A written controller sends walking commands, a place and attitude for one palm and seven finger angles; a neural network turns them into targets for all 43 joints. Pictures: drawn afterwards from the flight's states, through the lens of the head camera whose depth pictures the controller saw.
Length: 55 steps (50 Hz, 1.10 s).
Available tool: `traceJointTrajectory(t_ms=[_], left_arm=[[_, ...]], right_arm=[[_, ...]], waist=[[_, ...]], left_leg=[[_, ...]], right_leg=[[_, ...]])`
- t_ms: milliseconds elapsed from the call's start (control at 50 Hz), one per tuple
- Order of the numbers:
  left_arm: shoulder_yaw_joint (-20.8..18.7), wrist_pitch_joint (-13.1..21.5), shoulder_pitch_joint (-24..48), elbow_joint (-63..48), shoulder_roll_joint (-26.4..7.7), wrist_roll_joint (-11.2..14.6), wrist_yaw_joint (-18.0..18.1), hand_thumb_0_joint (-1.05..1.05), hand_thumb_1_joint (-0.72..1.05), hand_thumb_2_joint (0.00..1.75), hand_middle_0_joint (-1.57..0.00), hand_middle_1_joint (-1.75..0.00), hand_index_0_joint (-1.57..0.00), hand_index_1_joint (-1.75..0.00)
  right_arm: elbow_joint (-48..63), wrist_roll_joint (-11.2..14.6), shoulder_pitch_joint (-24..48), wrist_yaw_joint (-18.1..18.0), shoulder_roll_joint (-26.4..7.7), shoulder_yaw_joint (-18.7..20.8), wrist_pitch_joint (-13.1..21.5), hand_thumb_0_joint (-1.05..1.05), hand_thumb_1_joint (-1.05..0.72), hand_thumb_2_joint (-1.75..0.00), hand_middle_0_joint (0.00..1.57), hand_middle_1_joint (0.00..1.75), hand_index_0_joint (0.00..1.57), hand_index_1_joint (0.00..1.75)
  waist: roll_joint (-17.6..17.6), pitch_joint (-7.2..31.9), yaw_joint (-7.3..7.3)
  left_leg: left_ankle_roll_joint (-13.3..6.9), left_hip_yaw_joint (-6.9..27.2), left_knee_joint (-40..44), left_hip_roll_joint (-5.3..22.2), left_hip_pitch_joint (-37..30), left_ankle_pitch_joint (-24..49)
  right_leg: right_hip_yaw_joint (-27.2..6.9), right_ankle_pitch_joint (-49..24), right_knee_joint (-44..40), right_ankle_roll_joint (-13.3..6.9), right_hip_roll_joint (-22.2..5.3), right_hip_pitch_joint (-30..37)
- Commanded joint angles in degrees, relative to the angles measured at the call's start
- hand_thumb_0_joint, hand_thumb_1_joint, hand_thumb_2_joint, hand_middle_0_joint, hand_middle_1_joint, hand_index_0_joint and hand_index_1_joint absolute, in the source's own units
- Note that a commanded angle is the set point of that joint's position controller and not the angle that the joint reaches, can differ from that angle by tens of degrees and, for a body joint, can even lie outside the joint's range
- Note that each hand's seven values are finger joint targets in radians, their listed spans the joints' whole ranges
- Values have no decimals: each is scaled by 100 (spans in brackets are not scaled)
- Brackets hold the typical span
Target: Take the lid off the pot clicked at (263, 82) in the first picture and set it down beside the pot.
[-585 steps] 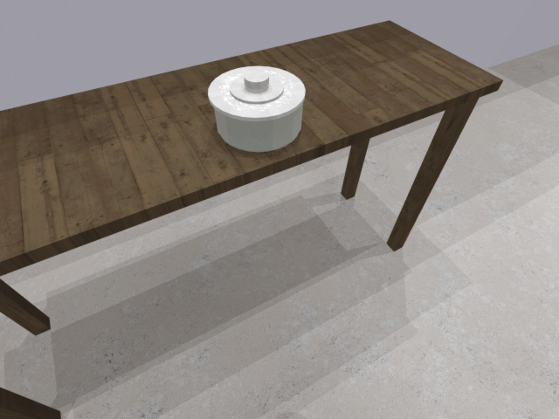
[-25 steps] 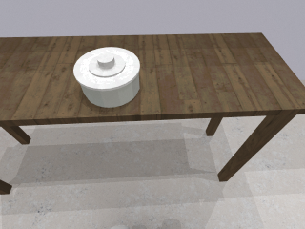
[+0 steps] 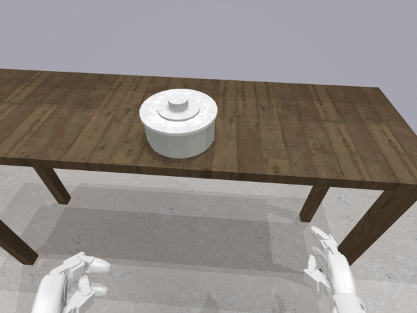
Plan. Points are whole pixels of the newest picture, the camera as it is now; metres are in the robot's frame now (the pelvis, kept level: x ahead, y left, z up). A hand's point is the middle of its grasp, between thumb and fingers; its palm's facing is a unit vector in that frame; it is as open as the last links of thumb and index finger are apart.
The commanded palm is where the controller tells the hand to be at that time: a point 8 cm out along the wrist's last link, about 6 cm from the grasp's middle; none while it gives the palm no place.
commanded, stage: lift the closed hand beside the body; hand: left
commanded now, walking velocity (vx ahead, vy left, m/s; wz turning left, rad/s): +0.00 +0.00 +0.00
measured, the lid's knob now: (178, 101) +0.54 +0.16 +0.14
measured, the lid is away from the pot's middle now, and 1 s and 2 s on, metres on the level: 0.00 0.00 0.00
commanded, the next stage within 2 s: raise the hand higher, near the body in 0.14 s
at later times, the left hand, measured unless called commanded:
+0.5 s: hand (79, 250) +0.17 +0.23 +0.10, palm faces +0.26 -0.86 -0.44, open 3.1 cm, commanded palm +0.11 +0.27 +0.13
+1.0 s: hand (71, 211) +0.20 +0.23 +0.16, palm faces +0.36 -0.84 -0.42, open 3.1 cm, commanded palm +0.14 +0.27 +0.19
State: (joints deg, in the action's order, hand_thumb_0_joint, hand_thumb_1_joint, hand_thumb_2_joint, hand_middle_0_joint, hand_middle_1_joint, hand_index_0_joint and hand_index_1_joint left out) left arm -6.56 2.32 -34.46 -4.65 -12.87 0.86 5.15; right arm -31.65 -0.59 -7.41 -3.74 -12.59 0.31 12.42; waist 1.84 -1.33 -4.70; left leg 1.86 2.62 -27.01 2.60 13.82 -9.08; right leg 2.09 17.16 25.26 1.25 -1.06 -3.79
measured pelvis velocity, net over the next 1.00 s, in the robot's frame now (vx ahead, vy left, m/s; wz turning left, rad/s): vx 0.02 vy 0.00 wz -0.04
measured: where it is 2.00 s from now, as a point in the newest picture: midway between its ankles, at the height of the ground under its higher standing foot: outside the picture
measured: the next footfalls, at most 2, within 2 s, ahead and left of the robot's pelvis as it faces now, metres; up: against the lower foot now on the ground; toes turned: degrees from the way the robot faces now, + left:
none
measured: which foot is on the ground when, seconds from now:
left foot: down 0.00-1.00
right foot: down 0.00-1.00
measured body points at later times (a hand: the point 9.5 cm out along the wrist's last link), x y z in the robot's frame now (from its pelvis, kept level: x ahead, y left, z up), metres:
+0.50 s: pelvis +0.02 +0.00 +0.00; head +0.00 -0.01 +0.45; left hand +0.15 +0.28 +0.12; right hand +0.20 -0.22 -0.07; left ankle +0.07 +0.14 -0.74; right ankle -0.03 -0.13 -0.74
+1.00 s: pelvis +0.02 +0.00 +0.01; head +0.00 -0.01 +0.45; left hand +0.17 +0.28 +0.19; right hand +0.22 -0.20 -0.06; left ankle +0.07 +0.14 -0.74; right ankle -0.03 -0.13 -0.74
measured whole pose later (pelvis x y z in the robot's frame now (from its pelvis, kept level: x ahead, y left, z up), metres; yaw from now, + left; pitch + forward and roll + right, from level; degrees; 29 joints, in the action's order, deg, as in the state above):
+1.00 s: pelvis +0.02 +0.00 +0.01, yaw -2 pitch -6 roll -1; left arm -16.5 6.9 -31.6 -29.0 -18.6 1.7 3.9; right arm -36.2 -2.2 -10.1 -4.3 -10.9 -1.8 10.7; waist 3.0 -2.9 -5.2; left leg 1.9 0.0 -22.7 3.1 7.2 -9.3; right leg -0.2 15.2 18.6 1.5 -1.1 2.8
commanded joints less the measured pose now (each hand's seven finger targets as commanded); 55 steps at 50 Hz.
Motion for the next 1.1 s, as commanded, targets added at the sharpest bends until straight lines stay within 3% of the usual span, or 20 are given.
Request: traceJointTrajectory(t_ms=[0, 20, 40, 80, 140, 180, 280, 300, 400, 500, 620, 640, 680, 760, 800, 860, 880, 940, 1000, 1080], left_arm=[[-593, 484, 315, -2073, -924, 75, 24, 0, 90, 90, -130, -150, -130, -150], [-703, 444, 270, -1977, -982, 80, 42, 0, 90, 90, -130, -150, -130, -150], [-676, 409, 133, -1807, -863, 84, 26, 0, 90, 90, -130, -150, -130, -150], [-837, 389, -30, -1779, -958, 65, 12, 0, 90, 90, -130, -150, -130, -150], [-820, 490, -92, -2503, -1033, 32, -42, 0, 90, 90, -130, -150, -130, -150], [-1069, 516, -298, -2813, -1267, 27, -21, 0, 90, 90, -130, -150, -130, -150], [-1100, 467, -870, -2315, -1031, 24, -76, 0, 90, 90, -130, -150, -130, -150], [-859, 507, -762, -2465, -864, 28, -128, 0, 90, 90, -130, -150, -130, -150], [-1333, 672, -380, -3361, -1461, -3, -21, 0, 90, 90, -130, -150, -130, -150], [-1307, 618, -613, -2891, -1193, 49, -24, 0, 90, 90, -130, -150, -130, -150], [-1349, 721, 27, -3558, -1377, 66, -17, 0, 90, 90, -130, -150, -130, -150], [-1401, 716, 74, -3498, -1405, 76, -4, 0, 90, 90, -130, -150, -130, -150], [-1648, 699, 38, -3414, -1549, 107, 16, 0, 90, 90, -130, -150, -130, -150], [-1394, 722, 225, -3426, -1264, 104, -54, 0, 90, 90, -130, -150, -130, -150], [-1364, 746, 401, -3613, -1277, 119, -71, 0, 90, 90, -130, -150, -130, -150], [-1651, 760, 531, -3573, -1506, 137, -19, 0, 90, 90, -130, -150, -130, -150], [-1781, 769, 541, -3643, -1604, 155, -9, 0, 90, 90, -130, -150, -130, -150], [-1629, 832, 666, -3660, -1431, 151, -24, 0, 90, 90, -130, -150, -130, -150], [-1638, 833, 797, -3557, -1399, 184, -50, 0, 90, 90, -130, -150, -130, -150], [-1879, 938, 1084, -3795, -1619, 194, -10, 0, 90, 90, -130, -150, -130, -150]], right_arm=[[714, -30, 283, -164, -427, 95, 273, 0, -90, -90, 20, 30, 20, 30], [686, -30, 291, -193, -422, 99, 254, 0, -90, -90, 20, 30, 20, 30], [652, -23, 339, -209, -412, 91, 212, 0, -90, -90, 20, 30, 20, 30], [633, -16, 401, -204, -419, 115, 184, 0, -90, -90, 20, 30, 20, 30], [668, -35, 446, -200, -396, 60, 237, 0, -90, -90, 20, 30, 20, 30], [657, -54, 525, -179, -390, 64, 307, 0, -90, -90, 20, 30, 20, 30], [555, -27, 575, -155, -356, 120, 246, 0, -90, -90, 20, 30, 20, 30], [587, -14, 519, -142, -381, 99, 245, 0, -90, -90, 20, 30, 20, 30], [612, -51, 516, -192, -408, 83, 350, 0, -90, -90, 20, 30, 20, 30], [486, -45, 471, -196, -356, 103, 268, 0, -90, -90, 20, 30, 20, 30], [561, -73, 476, -193, -427, 63, 274, 0, -90, -90, 20, 30, 20, 30], [546, -82, 469, -202, -429, 58, 256, 0, -90, -90, 20, 30, 20, 30], [544, -85, 524, -195, -442, 75, 229, 0, -90, -90, 20, 30, 20, 30], [551, -93, 493, -167, -419, 33, 145, 0, -90, -90, 20, 30, 20, 30], [567, -102, 520, -125, -439, 13, 180, 0, -90, -90, 20, 30, 20, 30], [551, -115, 525, -157, -452, 30, 153, 0, -90, -90, 20, 30, 20, 30], [549, -123, 566, -143, -468, 25, 159, 0, -90, -90, 20, 30, 20, 30], [528, -128, 538, -142, -431, 2, 156, 0, -90, -90, 20, 30, 20, 30], [494, -123, 565, -116, -457, 16, 140, 0, -90, -90, 20, 30, 20, 30], [465, -128, 589, -124, -484, 25, 189, 0, -90, -90, 20, 30, 20, 30]], waist=[[130, 378, 216], [-126, 273, 190], [-107, 23, 178], [-96, -95, 145], [368, 169, 51], [326, 308, -12], [-247, -77, -35], [-209, -38, 27], [201, 285, -30], [-91, 30, -3], [332, 161, 17], [101, 122, 24], [51, 118, -27], [335, 62, 15], [344, 127, 35], [57, 193, -12], [56, 195, -35], [289, 191, -7], [-109, 138, 19], [267, 260, -22]], left_leg=[[-308, -505, 362, -312, -1057, -170], [-313, -486, 382, -302, -1017, -122], [-309, -499, 393, -295, -979, -94], [-292, -498, 415, -291, -988, -67], [-290, -473, 468, -290, -1137, 278], [-289, -468, 438, -268, -1219, 458], [-285, -477, 526, -234, -1107, 476], [-297, -477, 555, -242, -1115, 433], [-304, -496, 534, -278, -1332, 536], [-303, -550, 553, -273, -1364, 674], [-296, -549, 571, -297, -1559, 676], [-299, -537, 586, -296, -1564, 677], [-283, -548, 586, -303, -1567, 688], [-278, -569, 616, -293, -1587, 749], [-274, -534, 613, -298, -1605, 756], [-286, -543, 611, -283, -1618, 717], [-264, -527, 616, -298, -1617, 734], [-260, -551, 621, -289, -1648, 715], [-276, -539, 641, -271, -1616, 671], [-267, -567, 619, -295, -1724, 623]], right_leg=[[122, -228, -814, -103, 142, -1016], [133, -265, -837, -98, 146, -998], [126, -283, -884, -92, 157, -1063], [139, -306, -938, -87, 182, -1096], [134, -669, -782, -131, 159, -774], [135, -840, -779, -128, 198, -700], [183, -879, -861, -92, 265, -782], [179, -854, -821, -81, 237, -738], [113, -969, -904, -86, 246, -605], [142, -1187, -974, -76, 271, -643], [84, -1205, -1071, -73, 275, -599], [100, -1198, -1093, -69, 298, -611], [67, -1220, -1159, -73, 337, -603], [75, -1287, -1088, -79, 288, -565], [74, -1322, -1098, -85, 297, -520], [72, -1276, -1132, -67, 302, -520], [66, -1301, -1162, -76, 346, -488], [70, -1286, -1122, -85, 291, -508], [77, -1245, -1166, -67, 308, -525], [26, -1193, -1218, -79, 306, -549]])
